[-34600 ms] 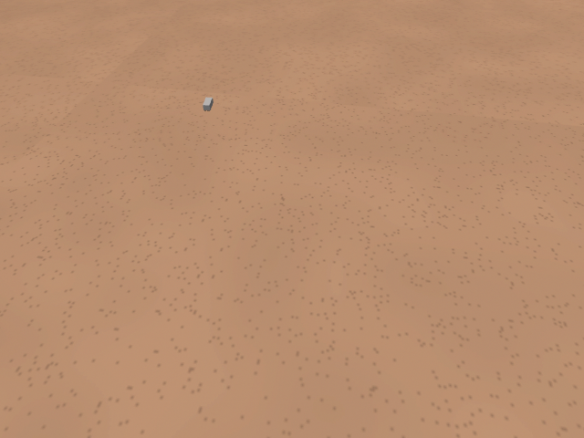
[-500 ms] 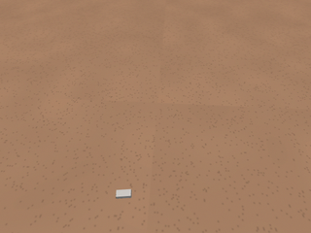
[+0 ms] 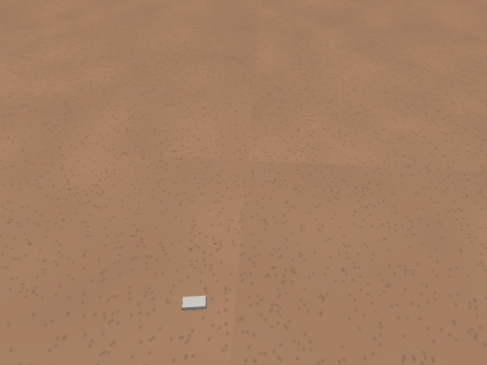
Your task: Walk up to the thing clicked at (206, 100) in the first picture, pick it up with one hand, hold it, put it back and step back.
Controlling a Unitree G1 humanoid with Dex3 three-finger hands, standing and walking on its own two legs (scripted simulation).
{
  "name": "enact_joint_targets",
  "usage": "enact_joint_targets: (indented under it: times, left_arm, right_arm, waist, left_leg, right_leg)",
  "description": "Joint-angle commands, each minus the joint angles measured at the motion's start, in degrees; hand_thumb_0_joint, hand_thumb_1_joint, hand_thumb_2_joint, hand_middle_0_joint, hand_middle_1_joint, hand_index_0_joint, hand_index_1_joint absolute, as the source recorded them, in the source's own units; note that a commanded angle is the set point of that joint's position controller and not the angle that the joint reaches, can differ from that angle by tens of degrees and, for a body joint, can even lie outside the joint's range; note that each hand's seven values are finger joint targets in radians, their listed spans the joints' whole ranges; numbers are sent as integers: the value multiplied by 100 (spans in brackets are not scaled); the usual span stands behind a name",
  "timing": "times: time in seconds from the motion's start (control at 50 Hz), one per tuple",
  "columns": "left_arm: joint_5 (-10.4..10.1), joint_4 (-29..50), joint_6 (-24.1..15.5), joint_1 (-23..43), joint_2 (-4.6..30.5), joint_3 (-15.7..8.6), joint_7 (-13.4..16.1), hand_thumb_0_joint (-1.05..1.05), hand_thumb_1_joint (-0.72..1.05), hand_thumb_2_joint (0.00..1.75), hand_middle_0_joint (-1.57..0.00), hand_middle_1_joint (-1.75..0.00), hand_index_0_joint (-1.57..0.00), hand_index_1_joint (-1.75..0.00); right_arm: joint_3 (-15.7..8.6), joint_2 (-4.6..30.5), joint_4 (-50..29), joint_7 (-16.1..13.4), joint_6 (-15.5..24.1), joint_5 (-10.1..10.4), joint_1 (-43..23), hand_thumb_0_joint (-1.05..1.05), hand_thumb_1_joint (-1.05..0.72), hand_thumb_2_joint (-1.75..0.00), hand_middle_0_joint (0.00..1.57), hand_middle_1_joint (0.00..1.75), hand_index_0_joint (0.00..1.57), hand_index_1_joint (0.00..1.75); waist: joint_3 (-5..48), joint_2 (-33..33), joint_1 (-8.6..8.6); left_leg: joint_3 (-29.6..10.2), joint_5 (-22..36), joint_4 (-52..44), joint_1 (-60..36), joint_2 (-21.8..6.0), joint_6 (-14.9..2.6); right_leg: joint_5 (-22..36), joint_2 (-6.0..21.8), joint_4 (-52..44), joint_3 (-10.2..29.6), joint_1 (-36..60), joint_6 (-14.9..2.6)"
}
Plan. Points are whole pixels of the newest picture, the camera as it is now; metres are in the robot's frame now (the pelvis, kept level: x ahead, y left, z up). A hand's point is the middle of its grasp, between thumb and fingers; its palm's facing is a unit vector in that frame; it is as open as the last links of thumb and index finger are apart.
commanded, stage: stand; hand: left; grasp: from above
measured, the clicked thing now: (194, 303) +0.49 +0.22 -0.77
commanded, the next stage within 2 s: rise first in 0.44 s
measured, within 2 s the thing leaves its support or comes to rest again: neither
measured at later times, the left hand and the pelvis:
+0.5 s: hand out of the picture +0.07 +0.26 -0.16, palm faces -0.03 -0.94 -0.35, open 7.4 cm; pelvis +0.00 +0.00 +0.00, yaw +0 degrees
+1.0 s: hand out of the picture +0.13 +0.26 -0.19, palm faces -0.07 -0.91 -0.40, open 12.5 cm; pelvis -0.01 +0.01 -0.04, yaw +1 degrees
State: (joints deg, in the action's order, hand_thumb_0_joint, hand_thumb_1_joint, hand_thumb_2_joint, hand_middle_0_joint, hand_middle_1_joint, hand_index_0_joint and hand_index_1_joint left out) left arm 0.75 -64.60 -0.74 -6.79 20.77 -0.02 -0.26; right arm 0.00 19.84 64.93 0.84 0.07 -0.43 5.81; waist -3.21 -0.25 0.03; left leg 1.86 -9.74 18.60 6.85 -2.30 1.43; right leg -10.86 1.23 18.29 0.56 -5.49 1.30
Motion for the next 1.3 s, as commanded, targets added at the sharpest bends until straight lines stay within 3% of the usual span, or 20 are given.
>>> enact_joint_targets:
  times: [0.0,0.14,0.28,0.38,0.5,0.52,0.54,0.56,0.58,0.64,0.68,0.7,0.84,0.96,1.0,1.04,1.06,1.1,1.18,1.28]
  left_arm:
    - [-27,365,-100,199,1222,-214,68,0,90,90,-20,-30,-20,-30]
    - [-21,385,-108,239,1230,-217,72,0,90,90,-20,-30,-20,-30]
    - [-14,365,-80,181,1199,-213,67,0,90,90,-20,-30,-20,-30]
    - [-7,398,-101,202,1235,-210,70,0,90,90,-20,-30,-20,-30]
    - [-27,384,-91,188,1188,-203,74,0,90,90,-20,-30,-20,-30]
    - [-15,392,-96,149,1195,-201,75,0,82,93,-18,-38,-18,-38]
    - [-279,2402,-621,2159,107,-205,149,0,76,92,-26,-45,-24,-46]
    - [-241,1896,-557,2676,494,-358,176,0,68,94,-25,-52,-21,-54]
    - [-92,919,-357,1512,1081,-721,208,0,60,91,-25,-60,-22,-62]
    - [356,589,-274,1681,1367,-1026,-40,0,36,89,-19,-77,-19,-77]
    - [623,475,-182,605,1195,-1183,-131,0,20,87,-18,-86,-19,-85]
    - [677,640,-126,528,1108,-1163,-136,0,12,89,-17,-89,-18,-88]
    - [917,1850,604,603,928,-1068,47,0,-40,92,-15,-97,-15,-97]
    - [1034,2681,679,356,773,-1081,67,0,-46,92,-18,-95,-17,-96]
    - [1087,3405,673,351,750,-1034,52,0,-48,93,-18,-94,-16,-96]
    - [1193,3291,783,-74,712,-1043,72,0,-48,92,-18,-94,-16,-96]
    - [1217,3652,798,-47,821,-1104,89,0,-47,93,-16,-94,-14,-96]
    - [1282,3823,913,-366,659,-1000,94,0,-48,93,-18,-91,-16,-94]
    - [1384,4305,1150,-652,671,-1007,132,0,-44,89,-20,-90,-18,-92]
    - [1439,4876,1366,-1060,686,-1022,165,0,-47,90,-18,-94,-17,-95]
  right_arm:
    - [-249,1238,-316,-95,134,-16,-216,0,-90,-90,20,30,20,30]
    - [-252,1242,-323,-99,131,-12,-178,0,-90,-90,20,30,20,30]
    - [-253,1263,-324,-106,138,-14,-195,0,-90,-90,20,30,20,30]
    - [-258,1243,-342,-103,141,-15,-224,0,-90,-90,20,30,20,30]
    - [-260,1265,-329,-103,135,-12,-186,0,-90,-90,20,30,20,30]
    - [-262,1258,-330,-101,140,-8,-223,0,-93,-91,20,30,20,30]
    - [-9,253,-1949,-208,422,368,-9,0,-98,-92,20,30,20,30]
    - [-44,423,-1644,-271,427,378,274,0,-93,-91,20,30,20,30]
    - [-186,652,-1634,-321,380,401,504,0,-92,-90,20,30,20,30]
    - [-414,614,-2036,-329,412,214,647,0,-89,-89,20,30,20,30]
    - [-520,543,-2231,-274,431,129,907,0,-88,-89,20,30,20,30]
    - [-523,501,-2412,-258,444,135,874,0,-89,-89,20,30,20,30]
    - [-532,404,-3179,-215,489,196,575,0,-86,-89,20,30,20,30]
    - [-558,296,-3396,-203,702,152,765,0,-87,-89,20,30,20,30]
    - [-585,278,-3570,-224,763,146,764,0,-87,-89,20,30,20,30]
    - [-600,293,-3557,-240,797,130,841,0,-89,-90,20,30,20,30]
    - [-590,279,-3625,-234,810,127,783,0,-86,-89,20,30,20,30]
    - [-576,255,-3720,-251,828,123,756,0,-88,-89,20,30,20,30]
    - [-571,249,-3860,-251,880,115,691,0,-88,-90,20,30,20,30]
    - [-541,204,-4025,-257,950,98,672,0,-91,-90,20,30,20,30]
  waist:
    - [443,21,-23]
    - [512,30,-45]
    - [398,78,-22]
    - [514,23,-33]
    - [478,86,-35]
    - [483,83,-20]
    - [19,230,-689]
    - [266,82,-467]
    - [75,-49,-300]
    - [1017,-232,-147]
    - [1599,185,142]
    - [1659,284,182]
    - [1401,78,-10]
    - [1676,223,-117]
    - [2067,420,-123]
    - [2072,249,-158]
    - [2094,380,-94]
    - [2198,305,-148]
    - [2186,406,-146]
    - [2410,472,-135]
  left_leg:
    - [-499,661,-272,-201,-557,-190]
    - [-466,797,-207,-240,-554,-222]
    - [-505,491,-318,-146,-554,-198]
    - [-511,829,-234,-267,-572,-202]
    - [-472,700,-256,-235,-549,-215]
    - [-510,809,-259,-287,-573,-198]
    - [179,-100,187,601,249,-187]
    - [145,-194,251,539,246,-204]
    - [155,-213,282,695,233,-192]
    - [53,130,984,1002,247,-206]
    - [50,540,1343,1218,341,-149]
    - [60,546,1397,1279,377,-128]
    - [-52,-15,1639,1702,258,-120]
    - [-95,-423,2403,2298,209,-124]
    - [-148,-101,2643,2260,170,-111]
    - [-203,131,2853,2416,135,-116]
    - [-204,100,2934,2508,135,-115]
    - [-221,181,3112,2588,122,-136]
    - [-288,-18,3310,2873,89,-127]
    - [-341,335,3719,3094,59,-152]
  right_leg:
    - [677,623,-309,400,-121,-226]
    - [910,653,-283,411,-48,-223]
    - [547,625,-319,393,-118,-211]
    - [833,633,-272,380,-81,-222]
    - [773,644,-315,401,-72,-223]
    - [792,616,-279,362,-94,-220]
    - [291,-89,66,-99,-1330,-153]
    - [117,-75,100,-166,-1042,-141]
    - [-58,-137,115,-216,-1057,-178]
    - [260,-105,801,-203,-1225,-194]
    - [588,-82,1237,-194,-1143,-231]
    - [542,-91,1313,-197,-1157,-234]
    - [-176,-188,1544,-300,-1919,-218]
    - [-529,-165,2348,-266,-2673,-188]
    - [-242,-157,2634,-268,-2788,-202]
    - [-75,-188,2856,-306,-2937,-187]
    - [-112,-166,2933,-294,-2982,-192]
    - [-65,-167,3059,-282,-3103,-186]
    - [-266,-185,3306,-296,-3411,-199]
    - [-113,-179,3669,-326,-3685,-206]
